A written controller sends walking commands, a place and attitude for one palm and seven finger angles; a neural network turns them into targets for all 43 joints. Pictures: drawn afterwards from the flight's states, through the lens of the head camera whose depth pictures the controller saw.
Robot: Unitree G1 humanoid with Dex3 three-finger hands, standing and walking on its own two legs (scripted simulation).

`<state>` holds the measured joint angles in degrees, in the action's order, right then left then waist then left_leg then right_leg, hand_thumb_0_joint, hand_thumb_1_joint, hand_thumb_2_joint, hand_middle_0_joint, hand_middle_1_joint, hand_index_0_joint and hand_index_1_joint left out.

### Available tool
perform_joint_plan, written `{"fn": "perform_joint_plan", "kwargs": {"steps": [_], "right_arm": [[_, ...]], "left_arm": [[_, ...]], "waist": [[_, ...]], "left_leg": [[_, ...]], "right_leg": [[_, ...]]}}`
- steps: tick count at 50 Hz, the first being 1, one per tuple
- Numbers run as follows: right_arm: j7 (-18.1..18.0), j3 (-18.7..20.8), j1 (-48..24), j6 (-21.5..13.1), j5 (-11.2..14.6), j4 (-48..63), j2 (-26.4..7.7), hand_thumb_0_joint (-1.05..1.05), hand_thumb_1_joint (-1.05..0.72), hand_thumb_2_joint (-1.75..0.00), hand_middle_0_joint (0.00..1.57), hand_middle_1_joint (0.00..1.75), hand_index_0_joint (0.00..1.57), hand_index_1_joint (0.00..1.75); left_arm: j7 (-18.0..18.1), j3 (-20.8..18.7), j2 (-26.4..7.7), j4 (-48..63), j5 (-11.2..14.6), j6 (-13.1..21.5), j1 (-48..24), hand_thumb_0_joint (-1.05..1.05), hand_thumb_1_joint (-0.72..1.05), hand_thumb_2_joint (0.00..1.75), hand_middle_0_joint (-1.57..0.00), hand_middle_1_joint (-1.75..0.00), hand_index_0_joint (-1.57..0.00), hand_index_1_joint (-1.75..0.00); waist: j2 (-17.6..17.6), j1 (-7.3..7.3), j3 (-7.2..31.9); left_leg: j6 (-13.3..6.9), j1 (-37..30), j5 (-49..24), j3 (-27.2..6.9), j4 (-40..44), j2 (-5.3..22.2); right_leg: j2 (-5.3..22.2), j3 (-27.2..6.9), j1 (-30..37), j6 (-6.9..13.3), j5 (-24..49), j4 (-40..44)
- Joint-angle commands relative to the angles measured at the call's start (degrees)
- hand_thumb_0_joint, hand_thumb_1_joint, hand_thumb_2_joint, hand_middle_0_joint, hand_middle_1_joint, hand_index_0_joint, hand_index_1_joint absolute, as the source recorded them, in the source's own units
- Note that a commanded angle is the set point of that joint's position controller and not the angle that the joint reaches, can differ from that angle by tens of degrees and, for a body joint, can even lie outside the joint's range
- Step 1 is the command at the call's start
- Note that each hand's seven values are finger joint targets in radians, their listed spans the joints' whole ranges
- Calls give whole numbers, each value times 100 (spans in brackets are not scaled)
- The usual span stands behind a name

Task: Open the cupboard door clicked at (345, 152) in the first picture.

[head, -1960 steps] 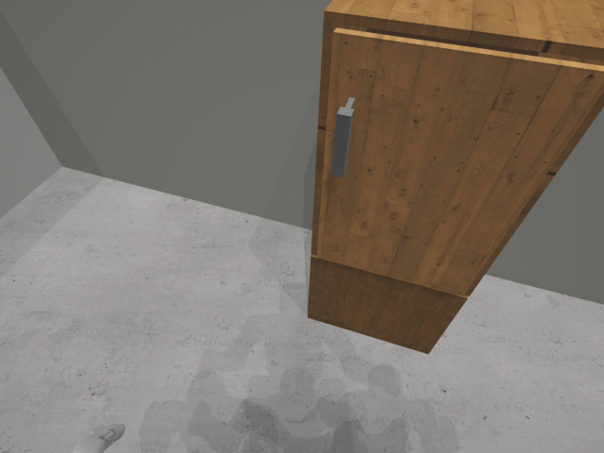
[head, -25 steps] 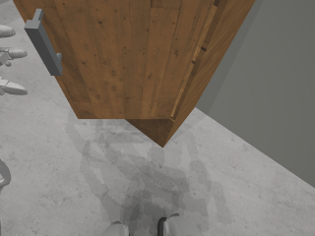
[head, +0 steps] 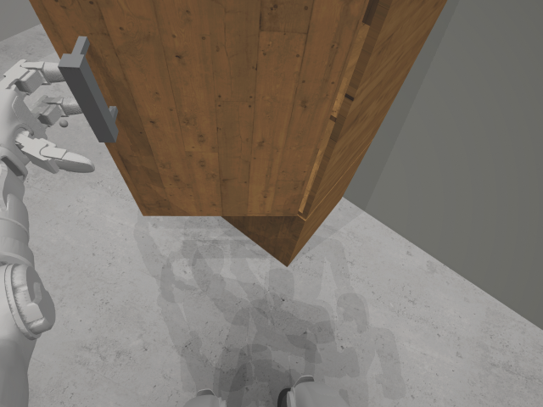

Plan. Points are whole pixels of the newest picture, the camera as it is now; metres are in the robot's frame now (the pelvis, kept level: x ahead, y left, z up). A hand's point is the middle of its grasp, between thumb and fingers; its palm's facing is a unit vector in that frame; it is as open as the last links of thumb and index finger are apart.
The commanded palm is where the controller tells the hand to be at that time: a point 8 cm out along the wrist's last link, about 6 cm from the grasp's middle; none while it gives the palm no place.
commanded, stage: slide the fingers in behind the handle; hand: left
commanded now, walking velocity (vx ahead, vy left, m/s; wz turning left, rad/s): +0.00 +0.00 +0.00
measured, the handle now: (96, 92) +0.54 +0.22 +0.11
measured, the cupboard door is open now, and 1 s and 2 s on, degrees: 40 40 40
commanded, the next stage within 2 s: close the thumb around the handle in 1.06 s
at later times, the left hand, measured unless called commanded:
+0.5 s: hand (97, 118) +0.49 +0.21 +0.11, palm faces -0.04 -1.00 +0.01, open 13.9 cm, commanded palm +0.47 +0.26 +0.11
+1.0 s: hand (104, 122) +0.49 +0.20 +0.11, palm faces -0.04 -1.00 -0.02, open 14.0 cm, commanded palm +0.46 +0.25 +0.11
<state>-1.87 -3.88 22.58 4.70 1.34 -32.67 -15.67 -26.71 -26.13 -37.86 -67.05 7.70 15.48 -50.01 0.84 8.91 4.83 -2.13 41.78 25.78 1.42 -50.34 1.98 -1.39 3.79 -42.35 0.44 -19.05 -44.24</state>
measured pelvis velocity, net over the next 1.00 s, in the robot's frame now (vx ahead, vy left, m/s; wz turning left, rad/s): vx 0.00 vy -0.01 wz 0.01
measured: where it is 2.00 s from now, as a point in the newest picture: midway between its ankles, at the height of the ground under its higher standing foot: outside the picture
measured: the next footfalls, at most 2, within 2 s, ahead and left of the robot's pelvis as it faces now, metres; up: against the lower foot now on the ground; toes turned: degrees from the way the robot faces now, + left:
none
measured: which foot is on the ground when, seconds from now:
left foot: down 0.00-1.00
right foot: down 0.00-1.00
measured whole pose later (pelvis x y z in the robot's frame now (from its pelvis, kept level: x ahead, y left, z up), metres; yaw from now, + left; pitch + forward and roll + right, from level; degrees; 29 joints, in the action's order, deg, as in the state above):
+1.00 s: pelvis +0.00 -0.01 +0.00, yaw +0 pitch +16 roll -2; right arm -1.8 -2.6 22.7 2.9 1.2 -34.4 -16.0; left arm -20.5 -21.8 -31.3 -65.9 7.4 17.8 -50.4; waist 1.1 8.5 4.5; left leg -1.7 40.4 25.1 1.5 -49.1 1.6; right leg -1.1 3.6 -41.6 0.9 -19.1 -44.4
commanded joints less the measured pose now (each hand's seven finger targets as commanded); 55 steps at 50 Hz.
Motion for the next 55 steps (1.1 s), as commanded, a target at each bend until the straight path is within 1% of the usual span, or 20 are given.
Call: {"fn": "perform_joint_plan", "kwargs": {"steps": [1,2,4,8,11,12,17,20,21,25,28,30,32,37,39,43,48,50,52,55], "right_arm": [[-119,449,823,-99,-15,301,-1143,0,-90,-90,20,30,20,30],[-113,454,814,-118,-15,293,-1123,0,-90,-90,20,30,20,30],[-112,453,796,-130,-13,266,-1133,0,-90,-90,20,30,20,30],[-155,443,819,-138,10,206,-1166,0,-90,-90,20,30,20,30],[-159,449,823,-174,-4,214,-1128,0,-90,-90,20,30,20,30],[-150,455,841,-189,-19,187,-1121,0,-90,-90,20,30,20,30],[-133,475,893,-236,-40,104,-1131,0,-90,-90,20,30,20,30],[-110,479,914,-245,-47,140,-1132,0,-90,-90,20,30,20,30],[-117,468,911,-231,-41,143,-1137,0,-90,-90,20,30,20,30],[-112,456,895,-221,-31,232,-1102,0,-90,-90,20,30,20,30],[-87,481,878,-228,-26,258,-1055,0,-90,-90,20,30,20,30],[-73,493,899,-229,-30,243,-1066,0,-90,-90,20,30,20,30],[-78,502,890,-222,-16,200,-1082,0,-90,-90,20,30,20,30],[-81,505,854,-245,-30,183,-1045,0,-90,-90,20,30,20,30],[-61,502,839,-259,-37,173,-1024,0,-90,-90,20,30,20,30],[-79,498,827,-241,-24,171,-1046,0,-90,-90,20,30,20,30],[-77,511,808,-276,-30,129,-1035,0,-90,-90,20,30,20,30],[-91,505,846,-289,-46,129,-1066,0,-90,-90,20,30,20,30],[-85,500,843,-288,-39,129,-1053,0,-90,-90,20,30,20,30],[-93,483,845,-292,-43,115,-1051,0,-90,-90,20,30,20,30]], "left_arm": [[31,-267,-1835,1430,214,564,-2536,0,-50,30,-30,-120,-30,-120],[-6,-96,-1577,1459,244,590,-2562,0,-50,30,-30,-120,-30,-120],[-47,-32,-1447,1353,289,576,-2413,0,-50,30,-30,-120,-30,-120],[-47,-17,-1519,992,260,400,-2502,0,-50,30,-30,-120,-30,-120],[62,138,-1337,1204,189,419,-2595,0,-50,30,-30,-120,-30,-120],[115,203,-1232,1280,189,455,-2737,0,-50,30,-30,-120,-30,-120],[294,144,-1195,1378,220,590,-2975,0,-50,30,-30,-120,-30,-120],[388,9,-1259,1240,189,561,-2677,0,-50,30,-30,-120,-30,-120],[430,-168,-1517,1147,140,529,-2602,0,-50,30,-30,-120,-30,-120],[483,-101,-1487,1195,61,490,-2552,0,-50,30,-30,-120,-30,-120],[458,100,-1147,1386,89,536,-2385,0,-50,30,-30,-120,-30,-120],[415,160,-952,1327,207,524,-2327,0,-50,30,-30,-120,-30,-120],[392,174,-910,1264,267,488,-2431,0,-50,30,-30,-120,-30,-120],[510,132,-981,1526,184,586,-2542,0,-50,30,-30,-120,-30,-120],[561,207,-841,1490,164,616,-2478,0,-50,30,-30,-120,-30,-120],[599,108,-983,1341,131,613,-2448,0,-50,30,-30,-120,-30,-120],[640,400,-647,1415,97,622,-2698,0,-50,30,-30,-120,-30,-120],[661,176,-886,1377,153,649,-2680,0,-50,30,-30,-120,-30,-120],[642,236,-791,1353,157,629,-2695,0,-50,30,-30,-120,-30,-120],[651,274,-793,1268,112,617,-2777,0,-50,30,-30,-120,-30,-120]], "waist": [[813,-65,2591],[862,-20,2627],[809,-16,2514],[545,40,2110],[982,-4,2259],[952,58,2264],[840,91,2463],[716,5,2513],[597,-50,2517],[617,-73,2451],[822,-77,2597],[570,-22,2527],[409,27,2348],[825,-46,2506],[752,-43,2420],[520,-48,2346],[783,35,2337],[564,1,2433],[501,20,2542],[635,39,2334]], "left_leg": [[80,-1595,-2751,-405,545,-50],[86,-1726,-2777,-415,550,-45],[68,-1664,-2616,-386,560,-44],[13,-1223,-2138,-367,637,-79],[59,-1533,-2289,-411,647,-81],[65,-1634,-2330,-433,630,-61],[78,-1696,-2386,-471,612,-57],[48,-1608,-2450,-419,594,-79],[35,-1387,-2363,-381,600,-85],[7,-1161,-2304,-296,628,-122],[40,-1502,-2584,-284,618,-88],[21,-1517,-2600,-294,612,-73],[11,-1380,-2358,-287,665,-75],[47,-1629,-2536,-314,649,-86],[59,-1638,-2558,-328,656,-78],[36,-1413,-2436,-306,676,-104],[84,-1757,-2518,-390,651,-71],[56,-1639,-2551,-392,639,-82],[58,-1644,-2603,-373,637,-88],[50,-1538,-2485,-378,645,-103]], "right_leg": [[-140,-199,1333,100,1976,206],[-145,-190,1244,96,1946,224],[-143,-189,1195,96,1838,269],[-113,-209,1231,80,1653,330],[-96,-173,1022,110,1577,295],[-107,-161,928,102,1547,302],[-116,-169,990,95,1579,268],[-121,-181,1156,106,1697,252],[-105,-229,1337,82,1776,257],[-88,-265,1591,88,1960,245],[-99,-250,1461,81,2075,262],[-127,-224,1459,91,2080,284],[-124,-226,1446,65,1982,332],[-98,-237,1338,88,1971,282],[-106,-210,1293,91,1949,283],[-94,-234,1465,84,2002,272],[-92,-189,1053,88,1779,282],[-103,-201,1293,100,1892,255],[-95,-214,1351,79,2010,255],[-90,-201,1236,97,1891,246]]}}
